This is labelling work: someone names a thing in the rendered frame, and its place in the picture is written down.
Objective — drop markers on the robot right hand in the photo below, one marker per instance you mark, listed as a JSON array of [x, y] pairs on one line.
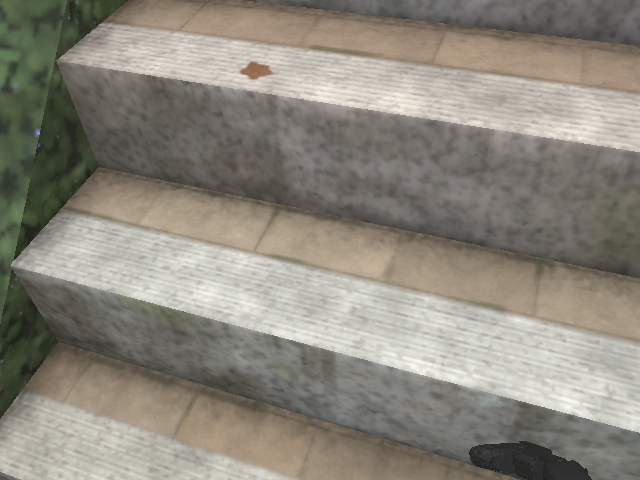
[[526, 460]]

